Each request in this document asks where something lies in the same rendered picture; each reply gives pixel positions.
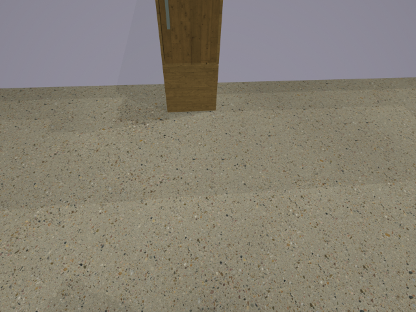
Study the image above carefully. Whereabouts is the cupboard door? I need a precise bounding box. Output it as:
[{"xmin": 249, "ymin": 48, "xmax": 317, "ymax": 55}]
[{"xmin": 159, "ymin": 0, "xmax": 220, "ymax": 64}]

